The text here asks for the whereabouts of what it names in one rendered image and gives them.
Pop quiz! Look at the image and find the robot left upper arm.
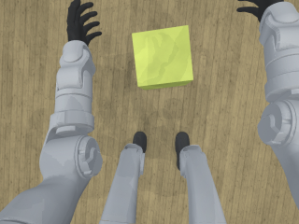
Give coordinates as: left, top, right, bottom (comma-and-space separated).
0, 134, 103, 224

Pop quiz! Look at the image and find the carton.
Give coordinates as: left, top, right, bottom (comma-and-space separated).
132, 25, 193, 91

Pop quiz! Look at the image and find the robot right upper arm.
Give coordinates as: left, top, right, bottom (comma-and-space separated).
257, 99, 299, 210

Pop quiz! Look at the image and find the right robot forearm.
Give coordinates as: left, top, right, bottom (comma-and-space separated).
259, 1, 299, 104

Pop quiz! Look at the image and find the robot right hand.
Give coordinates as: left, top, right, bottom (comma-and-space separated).
236, 0, 284, 22

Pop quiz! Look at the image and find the left robot thigh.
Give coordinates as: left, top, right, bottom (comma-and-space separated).
99, 147, 146, 224

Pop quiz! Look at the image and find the left robot forearm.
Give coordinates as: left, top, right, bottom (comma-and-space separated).
39, 40, 96, 172

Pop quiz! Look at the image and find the left robot shin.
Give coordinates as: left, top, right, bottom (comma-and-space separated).
120, 143, 143, 157

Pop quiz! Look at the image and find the robot left hand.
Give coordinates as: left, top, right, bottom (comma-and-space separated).
66, 0, 102, 47

